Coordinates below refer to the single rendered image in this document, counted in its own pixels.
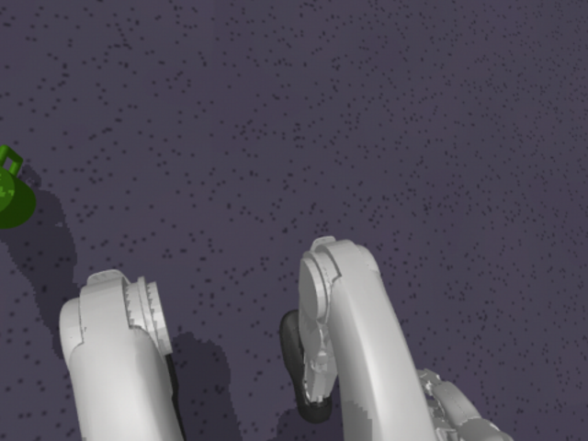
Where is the mug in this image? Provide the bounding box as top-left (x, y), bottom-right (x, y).
top-left (0, 145), bottom-right (36, 229)

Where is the right robot hand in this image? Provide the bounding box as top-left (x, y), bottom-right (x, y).
top-left (416, 368), bottom-right (482, 441)

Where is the right robot arm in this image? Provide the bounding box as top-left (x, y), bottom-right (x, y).
top-left (458, 418), bottom-right (514, 441)

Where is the right robot foot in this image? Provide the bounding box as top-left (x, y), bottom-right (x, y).
top-left (279, 310), bottom-right (332, 424)

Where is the left robot foot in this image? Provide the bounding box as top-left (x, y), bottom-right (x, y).
top-left (165, 354), bottom-right (187, 441)

